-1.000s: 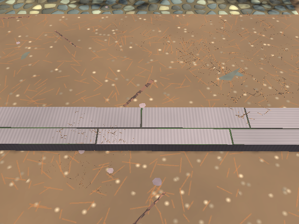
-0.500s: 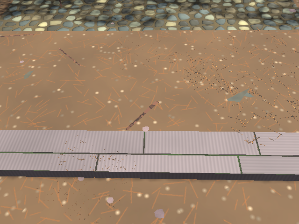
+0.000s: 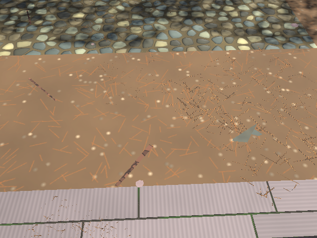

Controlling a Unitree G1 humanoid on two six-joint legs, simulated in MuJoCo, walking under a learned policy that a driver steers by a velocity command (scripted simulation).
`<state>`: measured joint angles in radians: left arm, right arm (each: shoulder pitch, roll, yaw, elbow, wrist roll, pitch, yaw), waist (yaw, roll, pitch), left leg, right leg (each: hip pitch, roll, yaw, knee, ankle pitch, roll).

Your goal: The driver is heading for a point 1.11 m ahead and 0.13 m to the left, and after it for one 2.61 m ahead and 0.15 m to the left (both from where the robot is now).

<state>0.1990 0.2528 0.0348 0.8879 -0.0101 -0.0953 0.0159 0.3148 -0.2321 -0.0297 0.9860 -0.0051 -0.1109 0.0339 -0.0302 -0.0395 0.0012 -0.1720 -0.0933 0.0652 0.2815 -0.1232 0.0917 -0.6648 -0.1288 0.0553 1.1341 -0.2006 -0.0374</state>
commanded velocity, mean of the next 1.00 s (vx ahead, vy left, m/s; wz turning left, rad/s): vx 0.50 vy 0.00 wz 0.00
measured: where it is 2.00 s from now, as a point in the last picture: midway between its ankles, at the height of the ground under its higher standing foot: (165, 131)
